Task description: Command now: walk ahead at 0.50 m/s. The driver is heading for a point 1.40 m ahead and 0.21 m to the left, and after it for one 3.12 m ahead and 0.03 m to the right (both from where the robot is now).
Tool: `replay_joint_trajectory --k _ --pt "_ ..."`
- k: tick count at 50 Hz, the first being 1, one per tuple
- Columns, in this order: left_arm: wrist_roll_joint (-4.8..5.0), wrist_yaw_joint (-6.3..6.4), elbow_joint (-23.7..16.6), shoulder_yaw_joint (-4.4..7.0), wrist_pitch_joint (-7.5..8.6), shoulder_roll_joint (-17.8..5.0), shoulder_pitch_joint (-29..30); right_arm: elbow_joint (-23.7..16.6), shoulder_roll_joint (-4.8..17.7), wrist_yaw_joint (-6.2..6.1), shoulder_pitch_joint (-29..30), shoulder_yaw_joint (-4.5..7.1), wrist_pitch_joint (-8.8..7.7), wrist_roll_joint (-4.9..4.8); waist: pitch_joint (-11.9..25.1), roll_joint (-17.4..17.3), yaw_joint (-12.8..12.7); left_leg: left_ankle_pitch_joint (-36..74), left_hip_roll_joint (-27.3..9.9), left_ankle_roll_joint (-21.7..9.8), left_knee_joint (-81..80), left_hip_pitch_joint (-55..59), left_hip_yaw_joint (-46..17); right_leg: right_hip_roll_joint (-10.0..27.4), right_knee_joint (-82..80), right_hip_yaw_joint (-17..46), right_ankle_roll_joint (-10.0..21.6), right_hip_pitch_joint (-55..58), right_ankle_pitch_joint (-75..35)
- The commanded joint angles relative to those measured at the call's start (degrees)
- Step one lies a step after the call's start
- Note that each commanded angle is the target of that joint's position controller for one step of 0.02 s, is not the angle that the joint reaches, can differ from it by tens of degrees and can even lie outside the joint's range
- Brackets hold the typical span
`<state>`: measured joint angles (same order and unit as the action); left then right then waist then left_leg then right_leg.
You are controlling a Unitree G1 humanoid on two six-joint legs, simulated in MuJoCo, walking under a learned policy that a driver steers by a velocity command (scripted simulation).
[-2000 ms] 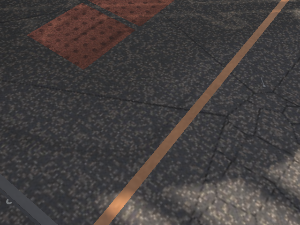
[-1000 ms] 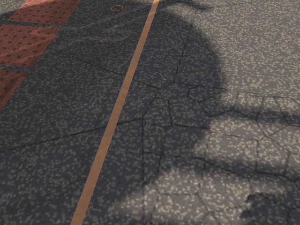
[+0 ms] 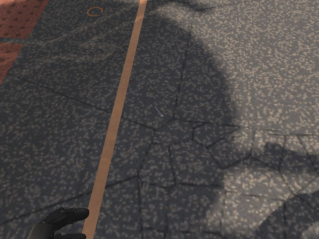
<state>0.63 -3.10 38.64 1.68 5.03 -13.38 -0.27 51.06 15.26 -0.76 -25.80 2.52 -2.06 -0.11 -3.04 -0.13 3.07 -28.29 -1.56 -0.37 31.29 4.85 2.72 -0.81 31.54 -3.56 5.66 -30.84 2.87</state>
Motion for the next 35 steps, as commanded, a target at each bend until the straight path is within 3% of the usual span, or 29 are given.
replay_joint_trajectory --k 1,2,3,4,5,7,9,11,15,18,20,23,24,25,26,27,28,29,30,31,33,35 --pt "-0.76 1.18 3.61 4.63 0.34 -13.25 -25.80 -4.77 2.41 0.65 -5.30 -0.51 -3.02 -1.09 30.53 12.25 -9.82 -3.45 5.58 -0.90 48.09 -41.33 -11.89 23.23 -13.19 49.57 16.70 58.66 16.34" --pt "-0.33 1.49 3.30 3.72 0.41 -10.35 -20.66 -7.38 7.23 0.94 2.57 0.86 -4.02 -2.90 19.02 10.15 -9.52 -0.34 1.85 -1.77 49.91 -46.29 -11.32 20.46 -14.56 39.18 12.62 50.11 16.29" --pt "-0.17 1.68 2.79 3.12 0.42 -8.71 -16.06 -8.77 7.49 0.73 6.97 0.68 -4.61 -2.87 12.85 4.73 -7.61 5.19 -1.51 -2.37 46.96 -45.35 -9.54 18.57 -15.66 30.89 10.36 40.06 11.71" --pt "-0.38 1.58 2.71 2.67 0.60 -7.43 -13.15 -9.17 7.07 0.42 9.36 0.81 -4.64 -1.78 8.51 1.29 -5.65 8.95 -3.83 -2.17 43.35 -43.33 -8.24 16.37 -17.24 25.30 9.22 31.43 5.77" --pt "-1.10 1.43 2.73 2.28 1.01 -6.12 -11.80 -9.12 6.85 0.43 8.50 1.12 -4.07 -1.27 6.89 2.47 -3.49 11.65 -5.70 -2.13 40.81 -39.91 -8.45 14.17 -18.98 21.11 8.48 26.07 2.54" --pt "-0.94 1.32 3.57 2.36 1.79 -6.22 -11.38 -8.48 4.71 0.45 6.03 0.74 -2.70 -0.99 6.11 3.90 -1.59 13.41 -6.83 -1.28 38.31 -37.07 -7.83 12.63 -22.23 17.58 9.32 21.38 0.58" --pt "-0.47 1.50 4.98 2.59 2.33 -7.52 -12.13 -9.35 4.19 0.28 8.04 0.58 -1.76 -0.58 3.21 3.32 -1.10 15.01 -7.71 0.15 34.28 -38.87 -7.01 12.33 -24.37 14.22 9.76 17.95 -2.01" --pt "-0.49 2.11 5.93 2.79 2.10 -8.64 -13.57 -11.07 4.29 0.14 12.95 0.44 -1.66 -0.15 0.96 2.62 -2.20 20.34 -8.12 1.73 27.81 -42.76 -6.32 11.60 -25.39 11.75 9.63 18.12 -3.77" --pt "-0.05 2.69 7.17 2.89 1.29 -10.45 -16.62 -12.95 2.72 0.88 21.36 -0.29 -2.55 -0.19 -0.09 2.23 -5.49 33.21 -5.80 1.87 10.13 -40.55 -3.74 9.33 -25.18 6.96 6.98 20.05 -4.48" --pt "0.51 2.70 8.98 3.06 0.60 -11.61 -20.30 -14.56 2.93 1.80 26.51 -0.38 -2.98 -0.80 -1.02 2.30 -7.83 34.75 -4.40 1.35 3.62 -41.02 -3.24 11.62 -23.65 7.64 6.75 25.48 -2.79" --pt "0.63 2.91 9.99 3.16 -0.20 -11.78 -21.57 -15.80 3.58 2.56 28.61 -0.20 -3.25 -0.96 -1.46 2.59 -8.06 32.43 -3.97 0.01 0.68 -42.89 -3.95 13.87 -21.39 8.57 6.21 30.69 -3.94" --pt "0.58 3.39 10.55 3.62 -1.32 -12.86 -20.85 -15.97 5.26 3.32 26.61 0.41 -3.57 -0.77 0.27 3.81 -5.74 25.55 -2.32 -2.53 -1.89 -39.18 -3.30 15.67 -16.35 9.13 4.45 35.68 -12.27" --pt "0.49 3.49 10.38 3.74 -1.63 -13.37 -19.66 -15.00 6.42 3.25 22.70 1.02 -3.63 -0.64 2.61 4.47 -3.32 24.29 -0.61 -3.66 -2.83 -33.36 -1.80 14.76 -11.77 8.21 3.63 35.82 -20.90" --pt "0.19 3.55 10.19 3.44 -2.05 -12.72 -18.76 -12.45 8.53 2.87 14.39 2.31 -3.59 -0.46 7.67 3.62 0.88 25.09 1.31 -5.27 -3.93 -22.19 0.00 11.81 -1.82 5.97 2.27 33.75 -27.66" --pt "-0.82 3.69 8.95 2.32 -2.05 -10.17 -19.20 -10.26 12.20 2.27 4.10 3.54 -3.40 -0.01 16.24 -0.61 4.53 27.85 -5.72 -8.26 -1.00 -4.59 -7.31 8.76 14.15 3.72 0.34 23.48 -17.43" --pt "-0.63 3.09 8.08 0.32 -0.85 -3.23 -26.92 -9.48 17.21 2.30 0.69 4.61 -3.17 0.62 23.09 -15.57 1.01 16.11 -19.37 -17.75 -5.74 16.35 -34.94 -2.16 36.00 2.57 -4.16 -1.35 15.26" --pt "0.29 2.70 9.12 0.99 0.37 -7.20 -24.85 -9.64 11.64 2.40 -0.25 3.29 -3.08 0.06 25.32 -13.68 3.17 9.09 -20.65 -17.98 -13.08 17.79 -45.67 -1.93 43.59 10.95 -3.77 -8.76 29.30" --pt "1.80 2.37 7.32 2.09 1.04 -11.10 -19.32 -10.03 9.39 2.27 3.85 2.47 -3.13 -0.06 16.46 -9.55 2.97 8.46 -19.08 -15.43 -13.96 11.18 -37.50 1.23 45.81 10.84 -3.05 -13.12 25.80" --pt "1.73 2.53 6.12 1.93 1.31 -10.83 -15.35 -10.75 8.42 2.18 7.94 2.09 -3.05 0.00 11.21 -4.70 1.38 13.59 -17.03 -14.11 -14.90 2.70 -30.13 4.35 43.61 8.78 -2.85 -12.17 20.51" --pt "0.68 2.74 5.71 2.03 1.20 -10.23 -13.32 -10.81 7.10 2.39 10.79 1.73 -3.18 0.37 7.07 -2.09 -0.26 19.60 -14.82 -13.59 -16.67 -4.87 -25.06 6.29 39.85 8.14 -3.05 -10.31 16.97" --pt "0.23 2.85 6.40 2.15 -0.01 -8.73 -15.78 -10.70 5.43 2.57 12.75 1.29 -3.89 0.74 6.18 -4.32 -3.30 25.13 -11.92 -12.98 -19.83 -11.41 -19.51 8.43 35.39 8.55 -3.64 -4.22 13.04" --pt "-0.01 3.12 6.68 1.83 -1.10 -7.08 -16.23 -9.66 6.15 2.51 12.12 1.52 -4.55 0.29 5.16 -4.07 -4.15 29.13 -11.20 -13.72 -21.96 -13.88 -15.63 8.79 32.13 7.76 -4.76 -3.80 11.45"
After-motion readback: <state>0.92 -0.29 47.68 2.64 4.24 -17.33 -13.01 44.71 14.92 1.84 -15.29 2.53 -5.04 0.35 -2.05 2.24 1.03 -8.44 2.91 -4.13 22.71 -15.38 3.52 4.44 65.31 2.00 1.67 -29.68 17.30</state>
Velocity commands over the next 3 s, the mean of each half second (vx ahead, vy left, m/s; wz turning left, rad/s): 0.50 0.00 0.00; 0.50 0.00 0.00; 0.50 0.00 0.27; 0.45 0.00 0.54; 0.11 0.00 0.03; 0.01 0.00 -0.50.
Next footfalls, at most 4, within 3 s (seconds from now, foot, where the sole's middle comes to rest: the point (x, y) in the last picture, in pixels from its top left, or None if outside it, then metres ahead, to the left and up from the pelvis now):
0.52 left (127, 226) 0.49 0.13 -0.75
1.06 right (180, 160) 0.78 -0.11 -0.75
1.62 left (124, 116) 1.05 0.15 -0.75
2.08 right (139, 72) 1.36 0.07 -0.75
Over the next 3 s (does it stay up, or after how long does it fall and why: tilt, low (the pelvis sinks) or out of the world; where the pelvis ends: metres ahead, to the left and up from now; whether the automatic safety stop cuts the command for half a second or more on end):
stays up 1.24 0.08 0.03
